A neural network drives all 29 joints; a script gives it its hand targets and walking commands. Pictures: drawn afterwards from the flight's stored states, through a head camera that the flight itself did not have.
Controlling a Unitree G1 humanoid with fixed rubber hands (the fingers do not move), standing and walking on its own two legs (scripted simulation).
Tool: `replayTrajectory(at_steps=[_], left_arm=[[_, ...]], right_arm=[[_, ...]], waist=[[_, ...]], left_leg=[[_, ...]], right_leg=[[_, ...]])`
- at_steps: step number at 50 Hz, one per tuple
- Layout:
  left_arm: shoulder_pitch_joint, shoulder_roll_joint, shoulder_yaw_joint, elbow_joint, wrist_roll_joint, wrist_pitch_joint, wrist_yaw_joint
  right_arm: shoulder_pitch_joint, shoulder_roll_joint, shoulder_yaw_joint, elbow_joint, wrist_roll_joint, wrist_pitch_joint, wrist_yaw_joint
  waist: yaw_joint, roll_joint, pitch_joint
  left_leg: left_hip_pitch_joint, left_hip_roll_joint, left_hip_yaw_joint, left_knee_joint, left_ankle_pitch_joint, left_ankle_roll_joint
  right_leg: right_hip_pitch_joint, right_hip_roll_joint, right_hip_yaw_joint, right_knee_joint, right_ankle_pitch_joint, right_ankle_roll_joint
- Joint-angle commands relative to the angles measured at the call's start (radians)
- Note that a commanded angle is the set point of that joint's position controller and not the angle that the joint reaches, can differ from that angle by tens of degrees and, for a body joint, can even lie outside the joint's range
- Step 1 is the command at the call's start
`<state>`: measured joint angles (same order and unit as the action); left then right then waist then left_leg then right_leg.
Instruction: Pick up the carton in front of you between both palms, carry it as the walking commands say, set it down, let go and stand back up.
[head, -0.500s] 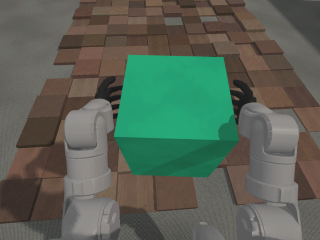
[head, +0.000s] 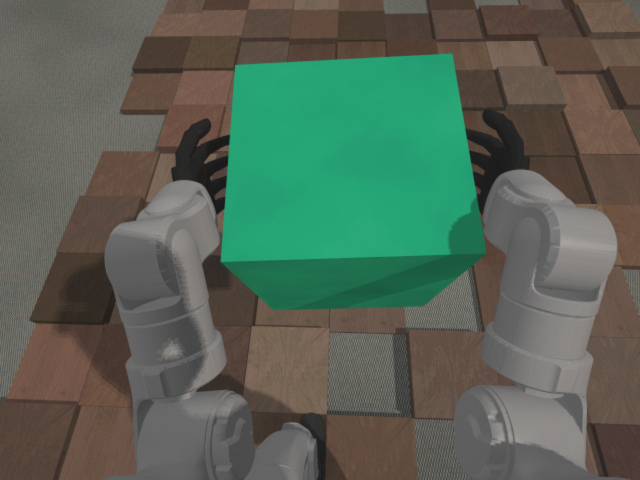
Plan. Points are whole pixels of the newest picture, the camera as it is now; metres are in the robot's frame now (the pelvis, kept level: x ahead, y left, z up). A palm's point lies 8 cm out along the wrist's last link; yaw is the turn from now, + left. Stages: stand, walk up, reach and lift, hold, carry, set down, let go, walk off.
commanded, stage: carry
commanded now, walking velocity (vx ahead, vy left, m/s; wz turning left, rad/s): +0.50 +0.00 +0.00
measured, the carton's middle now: (345, 206) +0.42 +0.03 +0.06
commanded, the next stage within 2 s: none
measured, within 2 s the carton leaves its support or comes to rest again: neither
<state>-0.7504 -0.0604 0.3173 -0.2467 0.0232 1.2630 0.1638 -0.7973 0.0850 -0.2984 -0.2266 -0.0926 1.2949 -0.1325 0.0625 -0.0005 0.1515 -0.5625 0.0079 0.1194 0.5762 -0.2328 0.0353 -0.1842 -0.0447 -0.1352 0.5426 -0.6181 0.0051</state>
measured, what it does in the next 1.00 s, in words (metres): climbs: right foot, then left foot 0.04 m higher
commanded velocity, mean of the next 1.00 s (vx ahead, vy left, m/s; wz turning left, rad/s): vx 0.50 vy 0.00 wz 0.26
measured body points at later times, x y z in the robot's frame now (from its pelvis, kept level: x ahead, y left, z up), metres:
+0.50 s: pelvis +0.37 -0.02 -0.01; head +0.42 -0.03 +0.44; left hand +0.75 +0.15 +0.13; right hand +0.78 -0.15 +0.13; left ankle +0.18 +0.10 -0.59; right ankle +0.44 -0.06 -0.73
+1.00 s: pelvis +0.68 +0.01 +0.03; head +0.74 -0.02 +0.47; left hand +1.04 +0.18 +0.12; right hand +1.06 -0.12 +0.10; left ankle +0.70 +0.09 -0.69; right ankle +0.56 -0.10 -0.58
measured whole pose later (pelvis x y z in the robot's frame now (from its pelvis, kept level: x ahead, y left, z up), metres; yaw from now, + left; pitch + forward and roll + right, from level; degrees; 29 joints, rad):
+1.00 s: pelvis +0.68 +0.01 +0.03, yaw +9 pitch +4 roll +5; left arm -0.59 -0.02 0.28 0.01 0.05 1.18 0.09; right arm -0.63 0.04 -0.13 0.07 -0.05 1.18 -0.15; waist -0.12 -0.01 0.04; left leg -0.42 -0.12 0.11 0.58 -0.26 0.11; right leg -0.46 -0.02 0.02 1.35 -0.46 0.05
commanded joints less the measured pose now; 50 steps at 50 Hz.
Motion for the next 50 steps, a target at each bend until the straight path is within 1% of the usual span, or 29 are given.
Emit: replayTrajectory(at_steps=[1,2,3,4,5,7,9,15,17,18,19,20,21,22,24,26,28,31,35,39,41,42,44,45,46,47,48,49,50], left_arm=[[-0.814,-0.879,-0.821,-0.041,-0.448,0.022,-0.263],[-0.764,-0.881,-0.814,0.016,-0.433,0.036,-0.265],[-0.747,-0.840,-0.787,0.042,-0.400,0.040,-0.260],[-0.765,-0.839,-0.773,0.081,-0.381,0.052,-0.258],[-0.745,-0.878,-0.764,0.126,-0.375,0.058,-0.257],[-0.739,-0.903,-0.731,0.145,-0.348,0.052,-0.253],[-0.739,-0.924,-0.704,0.160,-0.317,0.040,-0.241],[-0.693,-0.876,-0.665,0.190,-0.244,0.029,-0.196],[-0.675,-0.860,-0.656,0.222,-0.246,0.039,-0.203],[-0.676,-0.858,-0.654,0.238,-0.260,0.043,-0.212],[-0.685,-0.861,-0.653,0.256,-0.281,0.047,-0.227],[-0.713,-0.852,-0.650,0.299,-0.294,0.048,-0.242],[-0.691,-0.849,-0.637,0.357,-0.309,0.053,-0.254],[-0.648,-0.878,-0.645,0.356,-0.330,0.060,-0.266],[-0.767,-1.002,-0.658,0.302,-0.397,0.052,-0.290],[-0.820,-1.086,-0.682,0.281,-0.443,0.037,-0.303],[-0.845,-1.140,-0.703,0.236,-0.470,0.013,-0.312],[-0.819,-1.155,-0.729,0.185,-0.480,-0.021,-0.318],[-0.715,-1.109,-0.758,0.150,-0.447,-0.061,-0.316],[-0.582,-1.031,-0.774,0.194,-0.399,-0.072,-0.305],[-0.518,-1.002,-0.766,0.246,-0.372,-0.074,-0.301],[-0.496,-0.991,-0.759,0.268,-0.362,-0.076,-0.301],[-0.552,-1.011,-0.763,0.242,-0.373,-0.080,-0.306],[-0.594,-1.015,-0.770,0.205,-0.383,-0.086,-0.310],[-0.640,-1.036,-0.775,0.170,-0.393,-0.088,-0.312],[-0.620,-1.051,-0.789,0.165,-0.391,-0.089,-0.308],[-0.588,-1.035,-0.773,0.169,-0.377,-0.096,-0.301],[-0.570,-0.997,-0.737,0.161,-0.353,-0.104,-0.292],[-0.556,-0.959,-0.704,0.159,-0.324,-0.106,-0.280]], right_arm=[[-0.625,0.765,0.685,-0.009,0.313,-0.022,0.155],[-0.612,0.750,0.692,0.035,0.334,-0.011,0.166],[-0.612,0.774,0.714,0.056,0.373,0.001,0.186],[-0.637,0.809,0.721,0.072,0.400,0.005,0.203],[-0.666,0.814,0.728,0.074,0.417,0.009,0.216],[-0.731,0.902,0.751,0.051,0.480,0.009,0.238],[-0.814,0.959,0.756,0.012,0.530,0.005,0.256],[-0.809,0.942,0.733,0.070,0.560,0.004,0.271],[-0.774,0.920,0.720,0.130,0.542,0.006,0.267],[-0.768,0.916,0.719,0.159,0.529,0.007,0.264],[-0.769,0.908,0.711,0.192,0.513,0.008,0.261],[-0.770,0.927,0.702,0.228,0.496,0.017,0.260],[-0.760,0.899,0.675,0.269,0.472,0.026,0.250],[-0.738,0.909,0.670,0.249,0.458,0.030,0.234],[-0.772,0.939,0.634,0.244,0.421,0.020,0.215],[-0.731,0.974,0.617,0.251,0.383,0.003,0.199],[-0.679,1.007,0.618,0.250,0.356,-0.025,0.187],[-0.610,1.020,0.640,0.238,0.324,-0.065,0.170],[-0.575,1.024,0.730,0.168,0.342,-0.108,0.159],[-0.541,0.990,0.793,0.160,0.384,-0.113,0.174],[-0.503,0.977,0.796,0.205,0.393,-0.107,0.193],[-0.488,0.971,0.790,0.232,0.398,-0.106,0.204],[-0.495,0.985,0.796,0.253,0.405,-0.128,0.217],[-0.493,1.013,0.807,0.237,0.425,-0.143,0.222],[-0.480,1.029,0.817,0.217,0.434,-0.161,0.221],[-0.469,1.057,0.831,0.205,0.451,-0.166,0.216],[-0.502,1.074,0.862,0.152,0.482,-0.164,0.211],[-0.576,1.096,0.892,0.091,0.521,-0.163,0.207],[-0.651,1.103,0.914,0.039,0.560,-0.163,0.206]], waist=[[-0.180,0.105,-0.791],[-0.124,0.273,-0.892],[-0.155,0.229,-0.842],[-0.165,0.236,-0.772],[-0.172,0.212,-0.741],[-0.161,0.100,-0.694],[-0.157,0.069,-0.641],[-0.117,0.196,-0.619],[-0.052,0.180,-0.649],[0.015,0.148,-0.680],[0.050,0.067,-0.683],[-0.007,-0.207,-0.765],[0.004,-0.324,-0.852],[0.005,-0.262,-0.804],[0.003,-0.092,-0.695],[0.011,-0.068,-0.706],[0.007,-0.061,-0.708],[-0.003,-0.100,-0.697],[0.009,-0.163,-0.709],[0.021,-0.089,-0.584],[0.015,-0.099,-0.538],[-0.020,-0.140,-0.553],[-0.102,-0.074,-0.657],[-0.182,-0.009,-0.703],[-0.246,0.198,-0.679],[-0.234,0.272,-0.739],[-0.223,0.103,-0.728],[-0.210,-0.041,-0.697],[-0.190,-0.108,-0.660]], left_leg=[[0.900,0.080,-0.094,-0.061,0.254,0.044],[1.170,0.356,-0.528,-0.036,0.406,0.183],[1.133,0.387,-0.609,-0.110,0.529,0.257],[1.088,0.361,-0.535,-0.061,0.786,0.253],[1.087,0.372,-0.518,-0.036,0.804,0.287],[1.002,0.312,-0.443,-0.065,0.647,0.218],[0.951,0.266,-0.359,-0.087,0.731,0.166],[0.706,0.118,-0.055,-0.081,0.843,0.065],[0.626,0.147,-0.028,0.047,0.904,0.040],[0.562,0.136,-0.001,0.198,0.832,0.020],[0.401,0.093,-0.023,0.362,0.543,0.009],[0.139,-0.015,-0.069,0.577,-0.249,-0.017],[-0.027,-0.090,-0.149,0.840,-0.349,-0.021],[-0.123,-0.046,-0.195,0.907,-0.299,-0.006],[-0.196,-0.009,-0.156,0.889,-0.186,-0.006],[-0.210,-0.002,-0.142,0.818,-0.185,-0.013],[-0.207,0.003,-0.123,0.664,-0.203,-0.021],[-0.152,-0.018,-0.055,0.413,-0.286,-0.031],[-0.170,-0.006,-0.023,0.344,-0.009,-0.003],[-0.243,-0.019,0.032,0.211,0.061,0.007],[-0.143,-0.063,0.100,0.062,0.098,0.030],[-0.012,-0.111,0.143,0.019,0.052,0.047],[0.398,-0.172,0.122,0.030,0.117,0.144],[0.674,-0.143,0.045,-0.087,0.292,0.206],[0.976,0.019,-0.283,-0.135,0.517,0.348],[1.083,0.193,-0.517,-0.029,0.859,0.415],[1.062,0.225,-0.565,-0.013,0.842,0.376],[0.967,0.218,-0.547,-0.044,0.664,0.293],[0.859,0.202,-0.526,-0.060,0.477,0.228]], right_leg=[[-0.151,-0.033,0.061,0.484,0.499,-0.045],[-0.469,0.030,0.120,0.698,0.012,-0.030],[-0.604,0.075,0.157,0.866,0.062,-0.043],[-0.649,0.046,0.154,0.913,0.078,-0.053],[-0.753,0.038,0.145,0.976,0.095,-0.058],[-0.791,0.004,0.138,0.915,0.122,-0.053],[-0.768,0.014,0.093,0.723,0.122,-0.047],[-0.314,0.114,-0.054,0.022,0.637,-0.058],[-0.040,0.125,-0.076,-0.089,0.751,-0.071],[0.134,0.096,-0.074,-0.137,0.789,-0.074],[0.304,0.037,-0.009,-0.102,0.754,-0.050],[0.553,-0.247,0.364,0.055,1.130,-0.145],[0.654,-0.329,0.624,-0.026,0.900,-0.281],[0.594,-0.304,0.628,-0.095,0.673,-0.300],[0.478,-0.244,0.526,-0.112,0.823,-0.238],[0.472,-0.219,0.465,-0.094,0.864,-0.219],[0.460,-0.202,0.426,-0.124,0.807,-0.196],[0.432,-0.225,0.351,-0.149,0.930,-0.167],[0.468,-0.212,0.221,-0.115,1.008,-0.140],[0.511,-0.163,0.111,-0.126,1.080,-0.134],[0.473,-0.137,0.037,-0.088,1.287,-0.108],[0.416,-0.147,-0.003,-0.032,1.471,-0.083],[0.180,-0.105,-0.065,0.266,1.750,0.039],[-0.041,-0.062,-0.086,0.496,1.564,0.088],[-0.511,0.051,0.013,0.850,0.615,0.130],[-0.679,0.068,0.167,1.066,0.074,0.123],[-0.732,0.038,0.269,1.060,0.025,0.082],[-0.716,0.004,0.291,0.911,0.036,0.039],[-0.664,-0.029,0.303,0.725,0.061,0.016]])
